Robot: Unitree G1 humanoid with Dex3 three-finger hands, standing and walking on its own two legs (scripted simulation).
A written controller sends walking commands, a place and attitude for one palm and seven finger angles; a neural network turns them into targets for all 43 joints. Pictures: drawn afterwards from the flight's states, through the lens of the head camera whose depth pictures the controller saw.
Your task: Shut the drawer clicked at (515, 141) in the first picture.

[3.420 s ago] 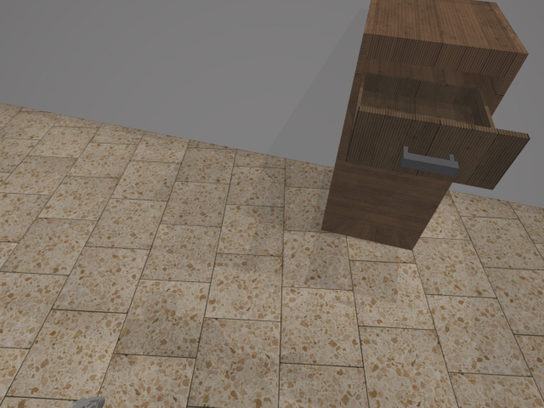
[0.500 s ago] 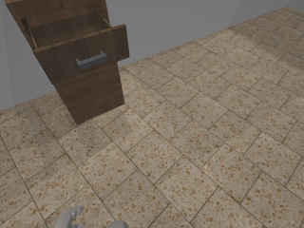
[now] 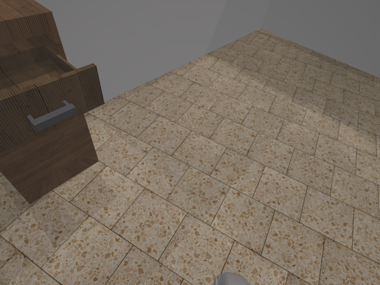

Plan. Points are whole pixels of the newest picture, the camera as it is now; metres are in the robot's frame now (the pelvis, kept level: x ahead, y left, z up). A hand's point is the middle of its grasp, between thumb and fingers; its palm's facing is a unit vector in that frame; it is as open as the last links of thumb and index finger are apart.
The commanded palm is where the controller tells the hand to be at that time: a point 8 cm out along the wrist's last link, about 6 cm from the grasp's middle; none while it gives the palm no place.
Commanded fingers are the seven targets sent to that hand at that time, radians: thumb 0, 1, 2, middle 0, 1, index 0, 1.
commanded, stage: walk to a spot facing it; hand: left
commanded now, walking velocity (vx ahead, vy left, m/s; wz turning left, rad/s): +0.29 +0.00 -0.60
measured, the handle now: (51, 113) +0.57 +0.45 -0.03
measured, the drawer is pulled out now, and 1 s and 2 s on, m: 0.29 0.29 0.29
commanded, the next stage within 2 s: turn to face it in 1.10 s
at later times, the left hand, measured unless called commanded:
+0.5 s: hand (157, 232) +0.29 +0.09 -0.18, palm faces -0.25 -0.95 -0.19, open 7.3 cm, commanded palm none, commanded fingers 0.00 0.90 0.90 -0.20 -0.30 -0.20 -0.30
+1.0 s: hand (162, 175) +0.49 +0.10 -0.19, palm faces -0.43 -0.89 -0.16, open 7.4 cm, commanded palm none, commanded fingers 0.00 0.90 0.90 -0.20 -0.30 -0.20 -0.30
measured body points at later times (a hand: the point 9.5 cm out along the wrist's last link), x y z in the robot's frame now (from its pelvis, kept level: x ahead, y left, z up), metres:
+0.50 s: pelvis +0.17 -0.07 -0.01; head +0.19 -0.07 +0.44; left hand +0.30 +0.14 -0.16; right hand +0.16 -0.33 -0.15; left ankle +0.22 +0.07 -0.67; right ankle +0.17 -0.16 -0.75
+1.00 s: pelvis +0.35 -0.05 +0.00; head +0.39 -0.03 +0.44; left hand +0.51 +0.14 -0.17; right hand +0.26 -0.29 -0.13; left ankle +0.37 +0.02 -0.75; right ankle +0.28 -0.19 -0.65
